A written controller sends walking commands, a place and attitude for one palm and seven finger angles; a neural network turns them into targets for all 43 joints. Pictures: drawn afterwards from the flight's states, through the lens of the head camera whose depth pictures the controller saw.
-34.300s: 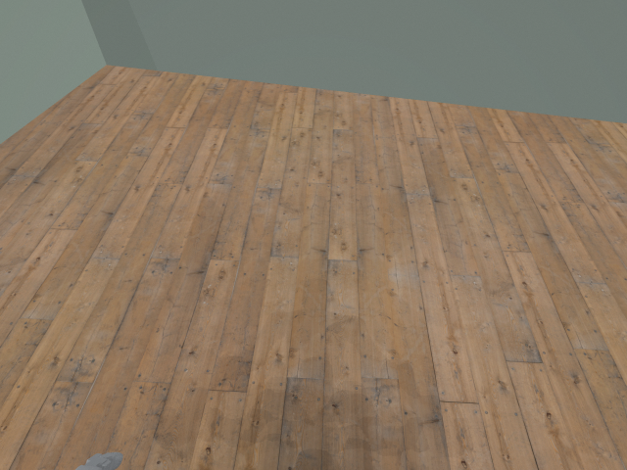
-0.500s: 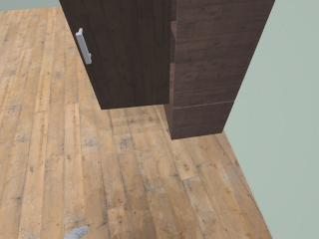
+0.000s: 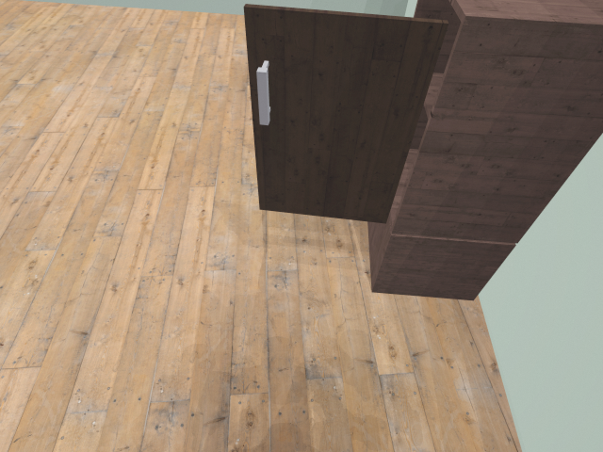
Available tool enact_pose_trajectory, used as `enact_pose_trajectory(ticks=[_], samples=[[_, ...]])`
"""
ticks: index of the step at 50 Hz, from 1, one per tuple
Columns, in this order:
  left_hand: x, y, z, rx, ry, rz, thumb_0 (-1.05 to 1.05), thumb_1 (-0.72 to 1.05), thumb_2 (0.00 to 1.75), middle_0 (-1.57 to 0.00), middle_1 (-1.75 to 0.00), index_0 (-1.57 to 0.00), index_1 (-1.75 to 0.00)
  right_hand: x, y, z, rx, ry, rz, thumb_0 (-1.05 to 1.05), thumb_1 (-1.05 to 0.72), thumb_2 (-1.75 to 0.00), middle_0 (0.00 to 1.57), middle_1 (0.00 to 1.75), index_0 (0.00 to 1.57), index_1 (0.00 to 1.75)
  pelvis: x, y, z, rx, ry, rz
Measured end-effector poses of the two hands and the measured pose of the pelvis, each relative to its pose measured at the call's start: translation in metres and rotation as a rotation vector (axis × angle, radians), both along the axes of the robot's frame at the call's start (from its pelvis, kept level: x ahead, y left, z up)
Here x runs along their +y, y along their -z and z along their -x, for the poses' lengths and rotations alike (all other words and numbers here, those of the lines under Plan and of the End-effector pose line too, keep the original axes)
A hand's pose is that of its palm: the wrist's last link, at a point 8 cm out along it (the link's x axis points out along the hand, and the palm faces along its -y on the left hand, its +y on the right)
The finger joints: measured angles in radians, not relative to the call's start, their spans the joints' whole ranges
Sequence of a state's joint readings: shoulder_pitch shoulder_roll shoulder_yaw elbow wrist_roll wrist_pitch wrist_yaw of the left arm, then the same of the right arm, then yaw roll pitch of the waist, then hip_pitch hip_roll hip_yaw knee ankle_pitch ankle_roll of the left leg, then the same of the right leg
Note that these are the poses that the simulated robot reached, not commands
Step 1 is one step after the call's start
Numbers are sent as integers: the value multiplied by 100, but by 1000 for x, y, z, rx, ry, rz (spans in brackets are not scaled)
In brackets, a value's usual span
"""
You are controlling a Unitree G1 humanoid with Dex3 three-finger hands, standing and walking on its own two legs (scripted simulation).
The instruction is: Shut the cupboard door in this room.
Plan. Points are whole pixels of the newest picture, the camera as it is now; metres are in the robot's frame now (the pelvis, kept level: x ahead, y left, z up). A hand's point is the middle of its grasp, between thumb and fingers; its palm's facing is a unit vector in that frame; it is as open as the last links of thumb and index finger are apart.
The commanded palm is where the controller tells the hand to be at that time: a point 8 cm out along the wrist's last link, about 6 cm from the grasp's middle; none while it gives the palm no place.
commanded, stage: take the last steps up to it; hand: left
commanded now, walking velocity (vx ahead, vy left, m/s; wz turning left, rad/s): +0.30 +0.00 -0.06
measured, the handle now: (265, 93) +0.82 +0.20 +0.04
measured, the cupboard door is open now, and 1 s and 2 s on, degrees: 87 87 87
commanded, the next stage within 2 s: come to a stop and stand still in 0.66 s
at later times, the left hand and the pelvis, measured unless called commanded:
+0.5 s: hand (228, 345) +0.31 +0.17 -0.17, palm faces -0.07 -0.98 -0.20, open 7.4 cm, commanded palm none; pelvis +0.17 +0.00 -0.02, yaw -3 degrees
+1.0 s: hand (228, 344) +0.32 +0.18 -0.18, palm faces +0.05 -0.98 -0.18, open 7.3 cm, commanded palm none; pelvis +0.32 +0.00 +0.00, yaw -3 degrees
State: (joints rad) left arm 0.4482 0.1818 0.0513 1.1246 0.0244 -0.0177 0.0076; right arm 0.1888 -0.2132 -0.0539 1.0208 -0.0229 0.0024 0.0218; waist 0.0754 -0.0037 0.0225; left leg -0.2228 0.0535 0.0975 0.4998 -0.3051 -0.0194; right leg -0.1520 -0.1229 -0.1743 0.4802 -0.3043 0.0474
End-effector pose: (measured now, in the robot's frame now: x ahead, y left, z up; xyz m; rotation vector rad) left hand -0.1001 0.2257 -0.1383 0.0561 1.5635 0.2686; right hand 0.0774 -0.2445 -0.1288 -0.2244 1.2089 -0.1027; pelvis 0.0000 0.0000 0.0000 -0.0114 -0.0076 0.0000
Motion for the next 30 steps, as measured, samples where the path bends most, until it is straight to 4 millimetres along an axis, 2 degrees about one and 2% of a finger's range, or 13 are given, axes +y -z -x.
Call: enact_pose_trajectory(ticks=[3, 6, 9, 14, 18, 22, 24, 26, 28, 30], samples=[[13, 6, -1, 70, 15, 28, 0, 91, 90, -20, -30, -20, -30, 23, -4, -18, -66, 13, -2, 0, -92, -90, 19, 30, 20, 30, 14, 2, -12, -17, 22, -2], [24, 4, -35, 41, 48, 41, 1, 91, 90, -20, -30, -20, -30, 36, -9, -17, -75, 70, 1, -1, -93, -90, 20, 30, 20, 30, 24, -4, -26, -27, 28, 4], [33, 4, -87, -51, 80, 38, 1, 91, 90, -20, -30, -20, -30, 37, -10, -6, -25, 100, 18, -2, -96, -90, 20, 30, 21, 30, 30, -8, -43, -29, 30, 0], [38, 3, -188, -223, 122, 20, 1, 91, 90, -20, -30, -20, -30, 45, -3, 24, 136, 145, 3, -1, -95, -90, 20, 30, 20, 30, 31, -8, -74, -23, 29, -13], [32, -1, -270, -328, 178, 11, 0, 91, 90, -20, -30, -20, -30, 54, 3, 44, 263, 198, -30, -1, -93, -90, 20, 30, 20, 30, 25, -4, -104, -18, 31, -20], [14, -4, -351, -403, 255, 0, 0, 91, 90, -20, -30, -20, -30, 58, 9, 50, 372, 258, -69, 0, -92, -90, 20, 30, 20, 30, 12, 3, -139, -13, 42, -23], [3, -3, -388, -441, 287, -8, 0, 91, 90, -20, -30, -20, -30, 56, 15, 47, 422, 280, -88, 0, -92, -90, 20, 30, 20, 30, 3, 10, -160, -12, 46, -19], [-7, 1, -415, -487, 301, -25, 0, 91, 90, -20, -30, -20, -30, 50, 24, 36, 463, 291, -109, 0, -91, -90, 20, 30, 20, 30, -8, 20, -181, -14, 44, -28], [-14, 1, -427, -495, 293, -32, 0, 91, 90, -20, -30, -20, -30, 40, 28, 14, 462, 289, -114, 0, -91, -90, 20, 30, 20, 30, -15, 21, -193, -21, 40, -23], [-19, 0, -428, -462, 276, -29, 0, 91, 90, -20, -30, -20, -30, 29, 29, -19, 419, 273, -109, 0, -91, -90, 20, 30, 20, 30, -18, 16, -206, -24, 38, -16]])
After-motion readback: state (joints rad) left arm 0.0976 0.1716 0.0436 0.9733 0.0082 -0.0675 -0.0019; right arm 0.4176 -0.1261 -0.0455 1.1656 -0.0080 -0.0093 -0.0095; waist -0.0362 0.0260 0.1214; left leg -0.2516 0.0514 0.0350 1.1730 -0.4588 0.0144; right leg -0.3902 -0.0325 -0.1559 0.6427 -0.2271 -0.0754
